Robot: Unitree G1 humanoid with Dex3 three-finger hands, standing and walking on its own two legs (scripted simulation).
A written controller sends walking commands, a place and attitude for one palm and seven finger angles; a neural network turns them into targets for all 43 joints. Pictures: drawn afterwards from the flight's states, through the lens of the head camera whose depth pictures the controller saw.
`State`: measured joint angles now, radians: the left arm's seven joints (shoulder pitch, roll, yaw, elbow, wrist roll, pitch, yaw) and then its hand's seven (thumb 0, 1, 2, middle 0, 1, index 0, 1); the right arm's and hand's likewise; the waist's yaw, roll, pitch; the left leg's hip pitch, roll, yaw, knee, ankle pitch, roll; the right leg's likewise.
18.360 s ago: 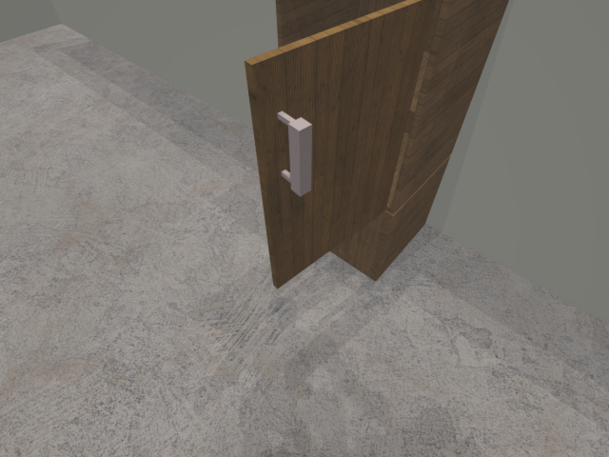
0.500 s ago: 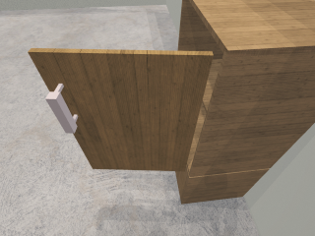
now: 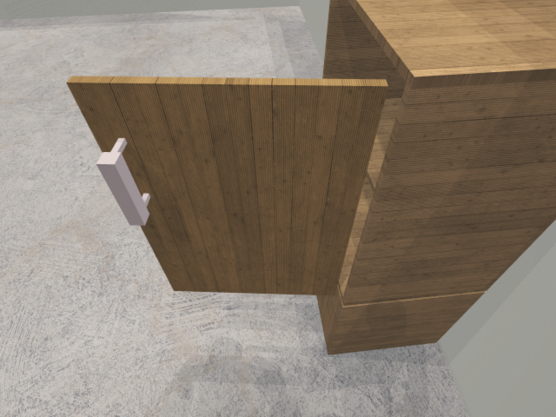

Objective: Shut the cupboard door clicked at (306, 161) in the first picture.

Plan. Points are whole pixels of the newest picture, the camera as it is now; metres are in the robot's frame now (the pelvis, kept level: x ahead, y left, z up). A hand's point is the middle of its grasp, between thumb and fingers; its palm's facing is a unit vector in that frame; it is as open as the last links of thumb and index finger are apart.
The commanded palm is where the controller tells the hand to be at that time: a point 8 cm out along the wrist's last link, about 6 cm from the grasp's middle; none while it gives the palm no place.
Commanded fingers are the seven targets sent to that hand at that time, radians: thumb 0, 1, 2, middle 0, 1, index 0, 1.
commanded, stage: raise the hand and make a fist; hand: left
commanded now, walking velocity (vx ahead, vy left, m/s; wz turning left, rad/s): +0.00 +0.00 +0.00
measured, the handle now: (130, 182) +0.44 +0.26 +0.09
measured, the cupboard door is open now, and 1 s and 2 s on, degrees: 82 82 82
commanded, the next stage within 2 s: bring the fist close to the handle in 1.80 s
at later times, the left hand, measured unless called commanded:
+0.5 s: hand out of the picture +0.12 +0.18 +0.02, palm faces +0.11 -0.99 -0.04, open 5.2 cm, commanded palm +0.11 +0.21 +0.00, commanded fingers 0.00 0.90 0.90 -0.77 -0.92 -0.77 -0.92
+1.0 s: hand (136, 387) +0.16 +0.18 +0.02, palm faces -0.09 -1.00 -0.02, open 3.2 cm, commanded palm +0.14 +0.26 +0.05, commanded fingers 0.00 0.90 0.90 -1.23 -1.42 -1.23 -1.42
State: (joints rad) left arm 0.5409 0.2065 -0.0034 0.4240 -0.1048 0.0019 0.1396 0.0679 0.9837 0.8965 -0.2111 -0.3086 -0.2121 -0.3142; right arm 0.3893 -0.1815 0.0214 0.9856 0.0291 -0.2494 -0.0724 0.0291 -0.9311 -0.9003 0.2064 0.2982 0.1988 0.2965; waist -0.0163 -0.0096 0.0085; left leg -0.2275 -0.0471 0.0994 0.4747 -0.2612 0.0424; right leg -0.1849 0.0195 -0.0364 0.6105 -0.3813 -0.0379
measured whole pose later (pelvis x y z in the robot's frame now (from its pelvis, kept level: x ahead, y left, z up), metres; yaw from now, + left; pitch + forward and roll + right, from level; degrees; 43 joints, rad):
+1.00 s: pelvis -0.06 +0.03 -0.04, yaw +0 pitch +8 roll -2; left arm 0.42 0.24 0.03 -0.18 -0.23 -0.20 -0.18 0.01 0.90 0.90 -1.04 -1.23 -1.05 -1.23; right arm 0.29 -0.27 0.02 0.53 0.04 -0.23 -0.05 0.02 -0.90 -0.90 0.20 0.30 0.20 0.30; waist 0.00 0.04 -0.09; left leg -0.68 -0.04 0.03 0.92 -0.38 0.08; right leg -0.55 0.04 -0.06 0.89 -0.48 -0.03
